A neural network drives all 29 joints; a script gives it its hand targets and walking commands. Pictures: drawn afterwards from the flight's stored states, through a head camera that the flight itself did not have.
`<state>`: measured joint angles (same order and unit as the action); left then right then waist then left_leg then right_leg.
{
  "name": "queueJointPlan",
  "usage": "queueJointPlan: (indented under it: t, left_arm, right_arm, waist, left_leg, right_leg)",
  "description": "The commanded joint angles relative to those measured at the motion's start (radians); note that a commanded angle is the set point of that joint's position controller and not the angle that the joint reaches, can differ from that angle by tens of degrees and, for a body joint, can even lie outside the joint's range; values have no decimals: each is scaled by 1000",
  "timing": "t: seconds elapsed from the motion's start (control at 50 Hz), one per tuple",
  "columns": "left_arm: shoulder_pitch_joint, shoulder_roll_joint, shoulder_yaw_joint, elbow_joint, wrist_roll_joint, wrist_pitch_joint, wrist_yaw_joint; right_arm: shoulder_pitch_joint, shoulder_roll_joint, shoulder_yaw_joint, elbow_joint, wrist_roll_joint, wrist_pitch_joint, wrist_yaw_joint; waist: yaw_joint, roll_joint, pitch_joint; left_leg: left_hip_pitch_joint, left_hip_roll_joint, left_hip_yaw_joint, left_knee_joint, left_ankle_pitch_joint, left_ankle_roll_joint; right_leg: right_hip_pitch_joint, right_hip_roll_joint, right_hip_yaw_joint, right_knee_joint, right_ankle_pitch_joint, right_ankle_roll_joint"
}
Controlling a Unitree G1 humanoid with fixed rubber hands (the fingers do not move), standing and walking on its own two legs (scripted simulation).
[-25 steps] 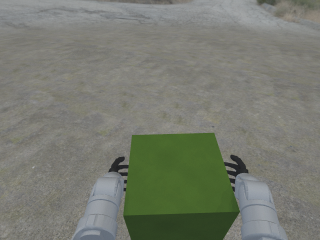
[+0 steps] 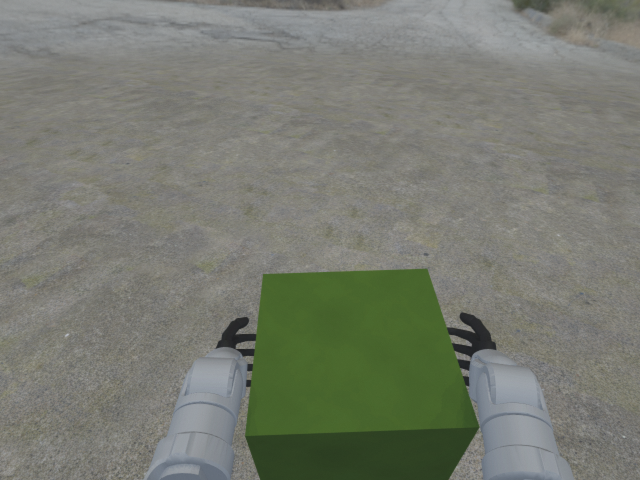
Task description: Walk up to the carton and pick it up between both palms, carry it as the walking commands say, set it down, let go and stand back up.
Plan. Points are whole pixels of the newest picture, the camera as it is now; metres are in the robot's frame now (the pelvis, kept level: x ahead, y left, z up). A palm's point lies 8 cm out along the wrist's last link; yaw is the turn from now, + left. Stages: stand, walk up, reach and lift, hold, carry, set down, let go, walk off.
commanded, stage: hold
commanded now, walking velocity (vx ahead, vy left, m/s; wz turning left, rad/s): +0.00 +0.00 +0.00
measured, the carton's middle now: (349, 376) +0.33 +0.00 -0.02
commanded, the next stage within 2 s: carry in 0.10 s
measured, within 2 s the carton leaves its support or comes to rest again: neither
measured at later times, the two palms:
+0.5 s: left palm (265, 302) +0.35 +0.12 +0.10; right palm (512, 312) +0.35 -0.22 +0.10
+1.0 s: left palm (293, 219) +0.62 +0.11 +0.07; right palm (465, 220) +0.62 -0.23 +0.08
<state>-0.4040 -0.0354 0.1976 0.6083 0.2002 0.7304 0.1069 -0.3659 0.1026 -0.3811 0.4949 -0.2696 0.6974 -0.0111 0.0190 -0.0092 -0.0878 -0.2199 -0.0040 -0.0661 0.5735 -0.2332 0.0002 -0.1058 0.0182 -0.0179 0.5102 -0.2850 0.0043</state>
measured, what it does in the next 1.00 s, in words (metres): walks ahead: left foot, then right foot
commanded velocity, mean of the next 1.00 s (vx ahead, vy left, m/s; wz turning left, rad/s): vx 0.94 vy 0.00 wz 0.00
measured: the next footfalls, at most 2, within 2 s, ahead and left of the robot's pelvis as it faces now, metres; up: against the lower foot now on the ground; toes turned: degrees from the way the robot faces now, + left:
left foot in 0.68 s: +0.24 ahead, +0.11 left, +0.00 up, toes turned +4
right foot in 0.92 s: +0.43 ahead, -0.16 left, +0.00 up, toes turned -5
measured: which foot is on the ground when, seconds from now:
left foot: down 0.00-0.32, up 0.34-0.66, down 0.68-0.98, up 1.00-1.00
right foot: down 0.00-0.72, up 0.74-0.90, down 0.92-1.00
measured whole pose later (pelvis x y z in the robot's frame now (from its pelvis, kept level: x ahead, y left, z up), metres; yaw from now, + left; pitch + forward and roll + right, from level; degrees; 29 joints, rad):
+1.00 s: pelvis +0.38 -0.06 -0.02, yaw -1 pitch +6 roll +1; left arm -0.07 -0.13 0.14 -0.28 0.08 1.21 0.15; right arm -0.07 0.13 -0.16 -0.36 -0.13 1.22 -0.11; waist 0.02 0.00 -0.29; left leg -0.21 0.09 0.07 0.81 -0.50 -0.05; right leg -0.50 -0.04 -0.07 0.78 -0.36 -0.02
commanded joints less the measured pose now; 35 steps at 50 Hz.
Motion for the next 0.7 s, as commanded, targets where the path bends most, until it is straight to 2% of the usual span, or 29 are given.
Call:
queueJointPlan:
  t: [0.0, 0.02, 0.06, 0.08, 0.1, 0.12, 0.14, 0.16, 0.2, 0.22, 0.24, 0.26, 0.28, 0.3, 0.32, 0.34, 0.36, 0.38, 0.4, 0.46, 0.5, 0.52, 0.54, 0.58, 0.6, 0.62, 0.64, 0.66, 0.68]
  left_arm:
    - [-726, -1130, -423, -303, -305, -81, -460]
    - [-735, -1129, -432, -310, -308, -79, -459]
    - [-703, -1143, -432, -300, -311, -75, -462]
    - [-764, -1099, -465, -334, -281, -78, -447]
    - [-810, -1117, -508, -422, -311, -70, -436]
    - [-837, -1125, -534, -456, -328, -64, -433]
    - [-860, -1119, -553, -472, -342, -45, -427]
    - [-881, -1128, -587, -530, -369, -30, -416]
    - [-885, -1126, -628, -647, -422, 14, -392]
    - [-874, -1124, -650, -686, -442, 39, -381]
    - [-812, -1120, -652, -704, -449, 64, -373]
    - [-765, -1092, -646, -699, -433, 90, -362]
    - [-734, -1070, -650, -702, -427, 115, -356]
    - [-666, -1096, -678, -729, -439, 144, -340]
    - [-605, -1068, -675, -737, -433, 171, -323]
    - [-559, -1078, -689, -809, -449, 191, -302]
    - [-523, -1067, -701, -892, -459, 213, -284]
    - [-553, -1074, -727, -960, -480, 237, -271]
    - [-518, -1073, -722, -993, -474, 257, -256]
    - [-401, -1040, -725, -1043, -472, 321, -218]
    - [-337, -1006, -721, -1084, -486, 351, -201]
    - [-303, -993, -726, -1111, -494, 363, -194]
    - [-320, -977, -739, -1137, -502, 378, -183]
    - [-236, -944, -723, -1136, -507, 407, -167]
    - [-226, -934, -729, -1151, -509, 420, -157]
    - [-245, -921, -729, -1173, -503, 431, -150]
    - [-274, -912, -733, -1193, -506, 439, -140]
    - [-240, -907, -734, -1208, -507, 442, -137]
    - [-257, -900, -748, -1213, -514, 449, -139]
  right_arm:
    - [-722, 1016, 635, -123, 313, -29, 380]
    - [-685, 1011, 617, -103, 303, -26, 378]
    - [-689, 1009, 648, -150, 314, -28, 376]
    - [-736, 1013, 688, -226, 325, -13, 369]
    - [-731, 1024, 714, -292, 346, -2, 365]
    - [-736, 1038, 740, -309, 365, 8, 359]
    - [-758, 1044, 764, -324, 382, 17, 350]
    - [-751, 1057, 792, -368, 399, 35, 334]
    - [-729, 1081, 844, -432, 440, 85, 309]
    - [-679, 1077, 846, -440, 442, 111, 296]
    - [-666, 1073, 869, -477, 451, 137, 278]
    - [-645, 1068, 881, -485, 450, 171, 266]
    - [-659, 1052, 899, -500, 454, 201, 255]
    - [-675, 1030, 914, -561, 477, 221, 238]
    - [-636, 1018, 927, -567, 495, 248, 220]
    - [-555, 1029, 968, -648, 516, 269, 211]
    - [-523, 1049, 994, -696, 544, 292, 194]
    - [-494, 1052, 990, -732, 553, 315, 183]
    - [-510, 1063, 1016, -790, 578, 334, 172]
    - [-446, 1027, 1030, -874, 584, 399, 131]
    - [-379, 999, 1026, -920, 573, 431, 103]
    - [-341, 984, 1017, -948, 575, 441, 92]
    - [-323, 968, 1004, -954, 568, 459, 83]
    - [-332, 934, 999, -1008, 580, 483, 65]
    - [-288, 929, 987, -1000, 578, 495, 58]
    - [-244, 928, 971, -990, 584, 500, 51]
    - [-219, 922, 957, -981, 577, 504, 47]
    - [-189, 901, 951, -969, 576, 508, 44]
    - [-150, 919, 944, -955, 562, 518, 41]
  waist:
    - [-18, 0, -315]
    - [-29, 23, -291]
    - [-20, 31, -309]
    - [-18, 137, -305]
    - [-22, 186, -292]
    - [-30, 269, -253]
    - [-20, 298, -235]
    - [-9, 280, -240]
    - [5, 192, -299]
    - [3, 182, -313]
    - [9, 57, -340]
    - [16, -130, -306]
    - [16, -294, -262]
    - [14, -211, -278]
    - [11, -186, -325]
    - [15, -137, -328]
    - [13, -146, -332]
    - [11, -128, -315]
    - [11, -116, -309]
    - [20, -177, -297]
    - [21, -229, -269]
    - [16, -202, -295]
    - [13, -201, -284]
    - [10, -254, -331]
    - [-9, -220, -383]
    - [-54, -144, -504]
    - [-95, 54, -574]
    - [-56, 322, -497]
    - [-51, 225, -461]
  left_leg:
    - [270, -60, -12, -180, 85, 10]
    - [268, -57, -10, -186, 84, 7]
    - [253, -60, -5, -189, 114, 6]
    - [120, 141, -112, -185, -97, 22]
    - [92, 176, -212, -270, -447, 55]
    - [28, 250, -296, -378, -571, 84]
    - [-62, 305, -352, -429, -614, 115]
    - [-123, 297, -304, -414, -561, 108]
    - [-180, 236, -187, -323, -465, 68]
    - [-199, 191, -110, -247, -389, 46]
    - [-269, 137, -50, -102, -344, 29]
    - [-420, 43, 45, 139, -226, -4]
    - [-550, 3, 123, 319, -109, -41]
    - [-585, 55, 75, 333, -60, -33]
    - [-622, 51, 86, 308, -68, -33]
    - [-629, 38, 102, 321, -85, -33]
    - [-614, 38, 123, 315, -70, -34]
    - [-584, 51, 125, 263, -56, -27]
    - [-576, 43, 134, 243, -38, -32]
    - [-575, 32, 173, 115, -36, -41]
    - [-568, 12, 207, 82, -25, -42]
    - [-496, 0, 224, 32, -29, -34]
    - [-427, -16, 265, -28, -37, -28]
    - [-224, -73, 343, -136, -21, -12]
    - [-69, -80, 342, -187, -18, -2]
    - [246, -39, 216, -177, -86, 45]
    - [541, 140, -108, -156, -260, 112]
    - [737, 340, -443, -206, 65, 200]
    - [706, 363, -450, -171, 228, 254]
  right_leg:
    - [-58, 48, 91, -157, 75, -25]
    - [-68, 47, 90, -156, 80, -26]
    - [-26, 52, 88, -150, 121, -26]
    - [-132, -78, 35, 46, -123, -32]
    - [-236, -38, 33, 99, -325, -29]
    - [-282, 5, -58, 255, -242, -1]
    - [-270, 7, -88, 387, -186, 21]
    - [-234, -12, -71, 350, -141, 17]
    - [-87, 4, -61, 187, -102, -10]
    - [-14, 1, -62, 87, -75, -15]
    - [81, -37, 40, -49, -143, -47]
    - [139, -179, 313, -223, -343, -102]
    - [159, -364, 578, -348, -475, -161]
    - [222, -391, 577, -316, -361, -176]
    - [338, -373, 496, -241, -111, -159]
    - [333, -379, 507, -249, -26, -177]
    - [318, -361, 468, -266, -17, -165]
    - [291, -351, 405, -262, -64, -166]
    - [284, -335, 378, -251, -27, -158]
    - [323, -301, 295, -192, 142, -139]
    - [318, -286, 254, -174, 321, -116]
    - [290, -276, 210, -151, 398, -121]
    - [247, -267, 163, -124, 518, -114]
    - [175, -242, 67, -30, 796, -84]
    - [128, -227, 10, 104, 973, -80]
    - [-52, -193, -48, 383, 991, -53]
    - [-410, -137, -63, 643, 808, -5]
    - [-812, 7, -55, 780, 25, 7]
    - [-873, -35, 42, 805, -124, -10]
